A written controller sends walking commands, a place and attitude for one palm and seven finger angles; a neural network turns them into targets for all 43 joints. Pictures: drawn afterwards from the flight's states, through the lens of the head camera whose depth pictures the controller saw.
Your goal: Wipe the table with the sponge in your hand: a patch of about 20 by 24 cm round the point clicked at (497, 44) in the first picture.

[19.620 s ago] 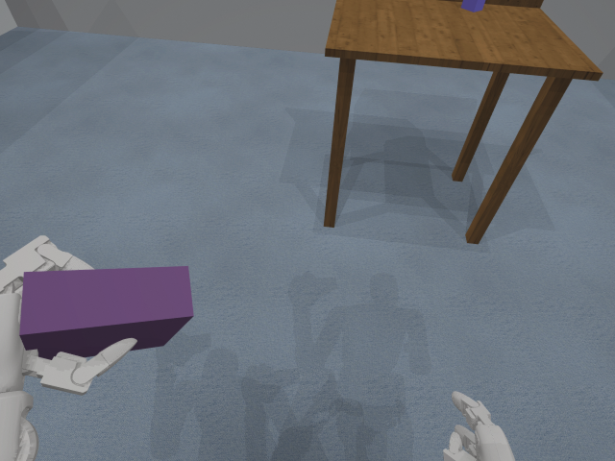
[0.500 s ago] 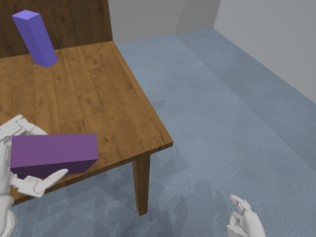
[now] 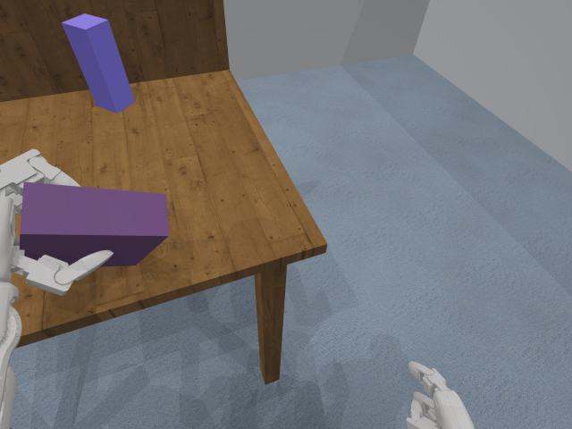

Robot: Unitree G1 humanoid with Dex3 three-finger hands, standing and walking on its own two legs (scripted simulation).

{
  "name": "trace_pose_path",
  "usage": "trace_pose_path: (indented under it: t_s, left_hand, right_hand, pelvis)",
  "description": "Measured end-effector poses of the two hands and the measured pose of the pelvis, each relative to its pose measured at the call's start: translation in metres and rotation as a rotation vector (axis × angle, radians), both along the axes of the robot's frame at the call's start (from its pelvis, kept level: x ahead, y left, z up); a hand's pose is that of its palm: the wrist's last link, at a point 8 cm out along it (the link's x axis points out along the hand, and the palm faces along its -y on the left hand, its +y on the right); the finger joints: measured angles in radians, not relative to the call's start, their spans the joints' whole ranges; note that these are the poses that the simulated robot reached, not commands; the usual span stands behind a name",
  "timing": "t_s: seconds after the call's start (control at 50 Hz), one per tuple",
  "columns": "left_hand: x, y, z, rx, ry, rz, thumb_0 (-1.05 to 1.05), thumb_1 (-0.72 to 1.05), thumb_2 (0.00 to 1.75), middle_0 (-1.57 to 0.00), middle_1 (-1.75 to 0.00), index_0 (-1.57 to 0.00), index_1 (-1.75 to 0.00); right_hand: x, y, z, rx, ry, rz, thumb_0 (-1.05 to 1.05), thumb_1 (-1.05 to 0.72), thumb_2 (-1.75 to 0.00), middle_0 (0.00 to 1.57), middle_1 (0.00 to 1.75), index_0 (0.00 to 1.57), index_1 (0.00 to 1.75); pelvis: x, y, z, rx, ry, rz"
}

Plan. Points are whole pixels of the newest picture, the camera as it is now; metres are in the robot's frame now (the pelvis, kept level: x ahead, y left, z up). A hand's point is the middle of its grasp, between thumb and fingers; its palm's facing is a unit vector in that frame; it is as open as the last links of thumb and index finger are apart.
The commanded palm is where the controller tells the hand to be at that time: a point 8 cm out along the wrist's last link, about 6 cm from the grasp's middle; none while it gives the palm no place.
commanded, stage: turn the palm down, sponge in hand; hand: left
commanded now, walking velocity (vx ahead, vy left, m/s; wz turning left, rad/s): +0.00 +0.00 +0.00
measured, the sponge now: (112, 232) +0.28 +0.24 +0.15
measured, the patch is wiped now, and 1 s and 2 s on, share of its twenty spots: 0.00 0.00 0.00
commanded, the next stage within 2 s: none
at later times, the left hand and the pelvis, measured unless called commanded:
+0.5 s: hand (82, 260) +0.23 +0.25 +0.17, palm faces +0.34 -0.57 -0.75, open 9.4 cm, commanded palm +0.19 +0.26 +0.22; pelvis +0.00 -0.05 +0.00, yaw +2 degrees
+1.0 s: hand (82, 237) +0.24 +0.25 +0.19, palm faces +0.29 -0.37 -0.88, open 9.4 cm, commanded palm +0.20 +0.26 +0.26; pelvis +0.02 -0.02 +0.00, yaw +0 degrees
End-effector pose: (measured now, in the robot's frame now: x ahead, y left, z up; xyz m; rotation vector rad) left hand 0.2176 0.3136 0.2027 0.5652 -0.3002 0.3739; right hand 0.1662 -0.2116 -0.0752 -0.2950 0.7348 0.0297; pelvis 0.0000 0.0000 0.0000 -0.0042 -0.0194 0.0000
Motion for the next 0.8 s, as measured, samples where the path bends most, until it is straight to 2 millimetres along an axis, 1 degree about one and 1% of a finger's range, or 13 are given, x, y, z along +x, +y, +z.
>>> trace_pose_path:
  t_s: [0.06,0.16,0.22,0.28,0.34,0.38,0.44,0.5,0.58,0.66,0.7,0.74,0.8]
  left_hand:
    - [-0.003,-0.011,0.001,-0.071,0.024,0.009,0.00,-0.43,1.03,-0.80,-1.39,-0.80,-1.38]
    - [-0.015,-0.049,-0.011,0.069,0.189,-0.022,0.00,-0.43,1.03,-0.80,-1.39,-0.80,-1.39]
    - [-0.026,-0.061,-0.011,0.112,0.219,-0.028,0.00,-0.43,1.03,-0.80,-1.39,-0.80,-1.38]
    - [-0.036,-0.058,0.000,0.128,0.170,0.020,0.00,-0.43,1.03,-0.80,-1.38,-0.81,-1.38]
    - [-0.041,-0.046,0.011,0.148,0.129,0.116,0.00,-0.43,1.03,-0.81,-1.38,-0.81,-1.38]
    - [-0.041,-0.039,0.014,0.160,0.146,0.177,0.00,-0.43,1.03,-0.81,-1.38,-0.81,-1.38]
    - [-0.035,-0.035,0.011,0.185,0.242,0.225,0.00,-0.43,1.03,-0.80,-1.38,-0.81,-1.38]
    - [-0.023,-0.043,0.003,0.224,0.346,0.193,0.00,-0.43,1.03,-0.80,-1.39,-0.80,-1.38]
    - [-0.006,-0.065,0.002,0.297,0.366,0.079,0.00,-0.43,1.03,-0.80,-1.39,-0.80,-1.38]
    - [0.000,-0.078,0.020,0.369,0.270,0.031,0.00,-0.43,1.03,-0.80,-1.38,-0.81,-1.38]
    - [-0.001,-0.075,0.030,0.388,0.227,0.064,0.00,-0.43,1.03,-0.80,-1.38,-0.81,-1.38]
    - [-0.003,-0.067,0.038,0.396,0.215,0.129,0.00,-0.43,1.03,-0.80,-1.38,-0.81,-1.38]
    - [-0.007,-0.051,0.041,0.403,0.255,0.240,0.00,-0.43,1.03,-0.80,-1.38,-0.81,-1.38]
  right_hand:
    - [0.002,-0.003,-0.003,0.043,-0.024,-0.007,0.01,-0.90,-0.90,0.20,0.30,0.21,0.30]
    - [0.007,-0.013,-0.003,0.073,-0.061,-0.021,0.01,-0.90,-0.90,0.20,0.30,0.21,0.30]
    - [0.010,-0.023,-0.003,0.061,-0.063,-0.028,0.01,-0.90,-0.90,0.20,0.30,0.21,0.30]
    - [0.012,-0.033,-0.004,0.040,-0.050,-0.028,0.01,-0.90,-0.90,0.20,0.30,0.20,0.30]
    - [0.015,-0.044,-0.007,0.019,-0.030,-0.027,0.01,-0.90,-0.90,0.20,0.30,0.20,0.30]
    - [0.017,-0.052,-0.010,0.009,-0.021,-0.031,0.01,-0.90,-0.90,0.20,0.30,0.20,0.30]
    - [0.023,-0.061,-0.013,0.006,-0.023,-0.052,0.01,-0.90,-0.90,0.20,0.30,0.20,0.30]
    - [0.030,-0.066,-0.015,0.009,-0.036,-0.077,0.01,-0.90,-0.90,0.20,0.30,0.20,0.30]
    - [0.039,-0.067,-0.013,0.012,-0.051,-0.099,0.01,-0.90,-0.90,0.20,0.30,0.20,0.30]
    - [0.047,-0.063,-0.008,0.022,-0.054,-0.107,0.01,-0.90,-0.90,0.20,0.30,0.20,0.30]
    - [0.051,-0.060,-0.007,0.032,-0.051,-0.111,0.01,-0.90,-0.90,0.20,0.30,0.20,0.30]
    - [0.055,-0.057,-0.007,0.044,-0.045,-0.112,0.01,-0.90,-0.90,0.20,0.30,0.20,0.30]
    - [0.062,-0.052,-0.009,0.056,-0.037,-0.109,0.01,-0.90,-0.90,0.20,0.30,0.20,0.30]
  pelvis:
    - [0.001,-0.002,-0.001,0.001,-0.014,-0.016]
    - [-0.003,-0.011,-0.002,0.006,-0.039,-0.011]
    - [-0.007,-0.021,-0.002,0.005,-0.044,-0.007]
    - [-0.009,-0.032,-0.002,-0.001,-0.048,0.007]
    - [-0.009,-0.041,-0.003,-0.007,-0.055,0.024]
    - [-0.008,-0.045,-0.003,-0.009,-0.059,0.031]
    - [-0.005,-0.048,-0.003,-0.010,-0.063,0.031]
    - [-0.001,-0.047,-0.003,-0.006,-0.058,0.028]
    - [0.007,-0.046,-0.003,0.002,-0.040,0.015]
    - [0.017,-0.044,-0.003,0.010,-0.023,-0.001]
    - [0.022,-0.042,-0.003,0.012,-0.019,-0.007]
    - [0.025,-0.040,-0.003,0.012,-0.018,-0.011]
    - [0.027,-0.034,-0.003,0.012,-0.019,-0.013]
